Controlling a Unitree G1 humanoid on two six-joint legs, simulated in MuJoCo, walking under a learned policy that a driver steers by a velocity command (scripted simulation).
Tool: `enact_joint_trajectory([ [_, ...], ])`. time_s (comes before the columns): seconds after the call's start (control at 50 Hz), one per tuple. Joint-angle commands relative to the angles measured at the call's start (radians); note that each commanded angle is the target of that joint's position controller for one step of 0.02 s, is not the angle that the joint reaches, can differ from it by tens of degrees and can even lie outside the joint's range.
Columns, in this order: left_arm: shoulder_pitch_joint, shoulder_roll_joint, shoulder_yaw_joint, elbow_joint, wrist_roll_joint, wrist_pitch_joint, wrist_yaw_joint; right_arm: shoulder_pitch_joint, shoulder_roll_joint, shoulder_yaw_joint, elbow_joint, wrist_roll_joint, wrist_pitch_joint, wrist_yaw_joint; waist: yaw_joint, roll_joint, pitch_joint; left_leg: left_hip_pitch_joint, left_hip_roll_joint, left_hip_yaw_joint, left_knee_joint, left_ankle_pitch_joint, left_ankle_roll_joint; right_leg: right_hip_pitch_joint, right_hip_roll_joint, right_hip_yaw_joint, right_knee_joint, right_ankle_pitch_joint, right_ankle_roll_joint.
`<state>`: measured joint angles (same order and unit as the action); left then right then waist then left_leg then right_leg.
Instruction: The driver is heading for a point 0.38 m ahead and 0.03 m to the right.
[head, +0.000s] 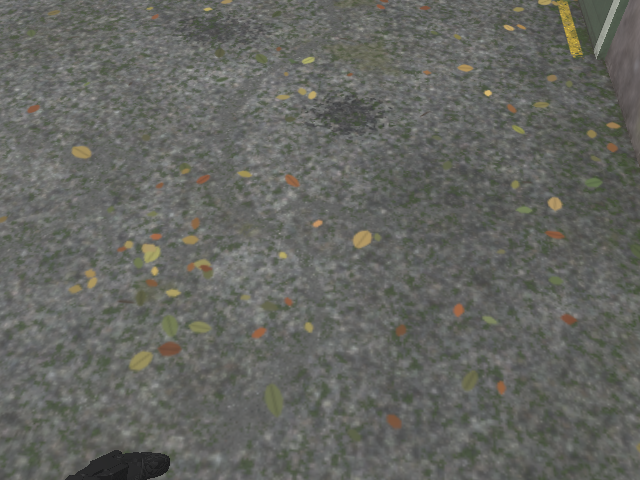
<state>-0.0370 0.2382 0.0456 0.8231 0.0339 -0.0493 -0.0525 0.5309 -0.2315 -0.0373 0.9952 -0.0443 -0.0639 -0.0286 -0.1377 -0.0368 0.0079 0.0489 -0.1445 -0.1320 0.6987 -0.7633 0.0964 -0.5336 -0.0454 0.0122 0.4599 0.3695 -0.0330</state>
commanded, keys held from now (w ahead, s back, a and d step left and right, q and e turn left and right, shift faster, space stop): w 0.20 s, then no key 0.80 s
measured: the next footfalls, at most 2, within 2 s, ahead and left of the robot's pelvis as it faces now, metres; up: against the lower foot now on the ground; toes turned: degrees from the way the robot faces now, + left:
right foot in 0.06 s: +0.22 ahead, -0.12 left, -0.15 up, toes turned -1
left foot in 0.48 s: +0.43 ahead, +0.04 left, -0.15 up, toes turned +1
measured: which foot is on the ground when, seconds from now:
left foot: down 0.00-0.08, up 0.10-0.46, down 0.48-1.00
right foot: up 0.00-0.04, down 0.06-0.50, up 0.52-0.78, down 0.80-1.00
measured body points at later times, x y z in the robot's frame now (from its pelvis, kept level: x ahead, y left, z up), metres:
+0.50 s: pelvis +0.28 -0.03 -0.09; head +0.32 -0.01 +0.36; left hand +0.21 +0.19 -0.25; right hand +0.46 -0.24 -0.21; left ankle +0.40 +0.04 -0.82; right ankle +0.18 -0.12 -0.81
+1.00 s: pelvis +0.33 -0.05 -0.07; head +0.33 -0.05 +0.37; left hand +0.32 +0.17 -0.23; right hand +0.35 -0.28 -0.23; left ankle +0.39 +0.04 -0.82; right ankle +0.32 -0.16 -0.82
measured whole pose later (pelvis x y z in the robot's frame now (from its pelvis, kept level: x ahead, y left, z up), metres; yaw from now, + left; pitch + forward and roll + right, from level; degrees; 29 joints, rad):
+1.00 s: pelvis +0.33 -0.05 -0.07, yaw +0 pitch -2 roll +0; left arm 0.31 0.15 0.00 1.12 0.01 -0.01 0.04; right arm 0.26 -0.17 -0.01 1.10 -0.01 0.00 -0.02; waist -0.02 0.01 0.01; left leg -0.26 -0.03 0.03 0.39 -0.11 0.05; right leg -0.15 0.01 0.00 0.43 -0.25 -0.01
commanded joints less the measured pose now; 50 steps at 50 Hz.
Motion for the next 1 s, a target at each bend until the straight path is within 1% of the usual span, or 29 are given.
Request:
enact_joint_trajectory([
  [0.02,-0.026,0.073,0.016,-0.040,-0.022,-0.039,0.022,0.064,-0.117,-0.018,0.012,-0.019,0.000,-0.019,0.022,0.036,0.142,-0.050,0.184,-0.167,0.086,0.751,0.105,0.068,-0.044,0.033,-0.191,0.007,-0.001],
  [0.04,0.120,0.104,0.031,0.008,-0.017,-0.039,0.033,0.063,-0.139,-0.025,0.025,-0.012,-0.001,-0.013,0.082,0.006,0.074,-0.069,0.165,-0.149,0.249,0.876,0.105,0.233,-0.008,-0.009,-0.184,-0.022,-0.008],
  [0.06,0.342,0.133,0.047,0.086,-0.002,-0.039,0.040,0.044,-0.150,-0.030,0.032,0.005,0.004,-0.004,0.194,-0.035,-0.010,-0.179,0.135,-0.084,0.510,0.897,0.091,0.495,-0.007,-0.042,-0.188,0.017,-0.017],
  [0.08,0.485,0.187,0.065,0.140,0.011,-0.033,0.035,0.046,-0.097,-0.030,0.033,0.019,-0.001,0.008,0.228,-0.106,-0.076,-0.447,0.038,-0.020,0.845,0.370,0.059,0.770,-0.096,0.039,-0.042,0.170,-0.047],
  [0.1,0.597,0.212,0.064,0.160,0.021,-0.040,0.022,0.211,-0.057,-0.028,0.051,0.082,-0.007,-0.010,0.169,-0.248,-0.279,-0.735,-0.011,-0.023,1.172,-0.059,0.017,1.151,-0.312,0.224,0.317,0.598,-0.125],
  [0.12,0.617,0.215,0.072,0.147,-0.014,-0.036,0.011,0.145,-0.123,-0.022,0.021,0.089,-0.005,-0.023,0.239,-0.224,-0.410,-0.945,0.030,0.001,1.249,0.029,0.014,1.259,-0.407,0.446,0.221,0.236,-0.251],
  [0.14,0.518,0.196,0.074,0.118,-0.013,-0.033,0.030,0.009,-0.125,-0.016,-0.017,0.053,-0.001,-0.016,0.249,-0.166,-0.349,-1.027,0.093,0.051,1.144,0.194,0.014,1.080,-0.397,0.513,-0.005,-0.488,-0.303],
  [0.16,0.399,0.107,0.051,0.087,0.004,-0.029,0.046,-0.118,-0.133,-0.021,-0.032,0.019,-0.004,0.002,0.225,-0.014,-0.187,-0.959,0.139,0.089,1.035,0.315,0.008,0.801,-0.331,0.488,-0.149,-0.726,-0.266],
  [0.18,0.344,0.092,0.035,0.090,0.010,-0.050,0.057,-0.210,-0.124,-0.027,-0.062,0.001,-0.012,0.022,0.195,0.011,-0.080,-0.889,0.166,0.024,0.849,0.448,0.002,0.604,-0.332,0.478,-0.163,-0.578,-0.253],
  [0.2,0.359,0.074,0.030,0.114,0.011,-0.062,0.058,-0.218,-0.105,-0.026,-0.054,-0.022,-0.003,0.037,0.158,0.009,-0.019,-0.792,0.189,0.011,0.761,0.460,-0.007,0.448,-0.314,0.449,-0.165,-0.399,-0.243],
  [0.22,0.362,0.053,0.018,0.144,-0.005,-0.072,0.058,-0.242,-0.053,-0.019,-0.062,-0.020,0.018,0.047,0.104,0.028,0.063,-0.699,0.216,0.038,0.577,0.476,-0.039,0.278,-0.242,0.319,-0.203,-0.226,-0.209],
  [0.28,0.371,0.036,0.007,0.172,-0.019,-0.082,0.049,-0.243,0.018,0.009,-0.067,-0.001,0.014,0.049,0.080,-0.072,0.017,-0.536,0.182,0.121,0.240,0.590,-0.061,0.241,-0.132,0.097,-0.188,0.273,-0.181],
  [0.3,0.353,0.030,0.003,0.167,-0.023,-0.076,0.046,-0.257,0.032,0.020,-0.066,0.013,0.006,0.050,0.078,-0.086,-0.004,-0.447,0.163,0.150,0.127,0.649,-0.053,0.212,-0.098,0.038,-0.186,0.295,-0.162],
  [0.34,0.377,0.041,0.002,0.175,-0.035,-0.066,0.042,-0.311,0.014,0.025,-0.066,0.023,0.000,0.048,0.103,-0.076,-0.033,-0.374,0.131,0.177,0.029,0.762,-0.042,0.252,-0.084,0.020,-0.178,0.252,-0.135],
  [0.4,0.431,0.038,-0.008,0.208,-0.043,-0.046,0.051,-0.378,-0.014,0.027,-0.073,0.018,0.001,0.036,0.123,-0.034,-0.009,-0.370,0.126,0.168,-0.051,0.788,-0.023,0.343,-0.111,0.051,-0.141,0.182,-0.112],
  [0.46,0.454,0.054,-0.010,0.227,-0.033,-0.030,0.063,-0.290,-0.044,0.017,-0.025,0.007,-0.017,0.020,0.086,0.014,-0.002,-0.235,0.120,0.149,-0.241,0.851,0.004,0.396,-0.085,0.050,0.036,0.097,-0.085],
  [0.48,0.505,0.050,-0.012,0.225,-0.029,-0.031,0.066,-0.227,-0.097,0.006,-0.008,0.001,-0.031,0.012,0.085,0.081,-0.054,-0.094,0.230,0.056,-0.231,1.245,0.025,0.344,-0.041,0.017,0.167,-0.094,-0.059],
  [0.5,0.670,-0.033,-0.032,0.246,-0.054,-0.022,0.072,-0.156,-0.129,-0.001,0.001,0.005,-0.025,0.011,0.121,0.221,-0.209,0.117,0.477,-0.153,-0.164,1.689,0.169,0.225,0.038,-0.026,0.395,-0.651,-0.034],
  [0.52,0.673,-0.002,-0.020,0.271,-0.058,0.007,0.082,-0.150,-0.073,0.010,-0.005,0.043,-0.009,0.018,0.091,0.203,-0.303,0.091,0.557,-0.265,-0.199,1.651,0.263,0.218,0.095,-0.018,0.545,-1.039,-0.021],
  [0.54,0.594,0.035,-0.007,0.251,-0.029,0.026,0.080,-0.218,-0.064,0.016,-0.018,0.055,-0.001,0.020,0.112,0.134,-0.201,-0.012,0.515,-0.246,-0.258,1.431,0.256,0.159,0.086,0.017,0.584,-1.065,-0.014],
  [0.56,0.517,0.020,-0.006,0.237,-0.005,0.036,0.075,-0.283,-0.058,0.019,-0.028,0.047,0.007,0.013,0.124,0.109,-0.118,-0.102,0.478,-0.220,-0.323,1.200,0.228,0.131,0.068,0.025,0.591,-1.013,-0.005],
  [0.6,0.470,-0.014,-0.012,0.233,0.000,0.056,0.071,-0.360,-0.034,0.028,-0.032,0.034,0.017,-0.005,0.175,0.113,-0.024,-0.291,0.396,-0.118,-0.416,1.008,0.151,0.207,0.028,0.029,0.482,-0.893,0.017],
  [0.66,0.495,-0.046,-0.021,0.269,-0.012,0.079,0.079,-0.357,-0.032,0.029,-0.016,0.027,0.014,-0.005,0.193,0.113,-0.055,-0.341,0.340,-0.046,-0.431,0.911,0.109,0.310,0.043,-0.003,0.354,-0.845,0.034],
  [0.72,0.440,-0.040,-0.023,0.272,-0.017,0.092,0.088,-0.339,-0.054,0.021,0.003,0.030,0.020,-0.004,0.177,0.127,-0.056,-0.356,0.326,-0.059,-0.458,0.639,0.086,0.340,0.043,-0.014,0.226,-0.776,0.032],
  [0.8,0.429,-0.024,-0.030,0.286,-0.003,0.083,0.090,-0.331,-0.053,0.014,0.021,0.048,0.051,-0.003,0.186,0.098,0.017,-0.480,0.291,-0.078,-0.497,0.247,-0.008,0.452,0.014,0.009,-0.022,-0.611,0.008],
  [0.82,0.424,0.000,-0.029,0.280,-0.001,0.073,0.091,-0.309,-0.044,0.013,0.027,0.050,0.056,-0.002,0.170,0.076,0.046,-0.481,0.266,-0.066,-0.490,0.254,-0.038,0.421,-0.031,0.066,-0.078,-0.665,-0.002],
  [0.84,0.402,0.009,-0.030,0.284,-0.011,0.066,0.089,-0.297,-0.037,0.009,0.029,0.055,0.062,0.001,0.144,0.001,0.100,-0.414,0.218,-0.007,-0.467,0.348,-0.048,0.282,-0.041,0.095,-0.104,-0.751,-0.012],
  [0.88,0.372,-0.012,-0.039,0.283,-0.019,0.046,0.089,-0.263,-0.012,0.013,0.053,0.044,0.061,0.004,0.121,-0.047,0.084,-0.261,0.205,0.025,-0.381,0.512,-0.045,0.196,-0.059,0.121,-0.174,-0.767,-0.007],
  [1.0,0.381,-0.007,-0.039,0.282,-0.025,0.035,0.093,-0.227,-0.002,0.022,0.096,0.039,0.053,0.005,0.120,0.010,0.066,-0.230,0.212,0.031,-0.367,0.587,-0.048,0.247,-0.054,0.111,-0.183,-0.692,-0.014],
])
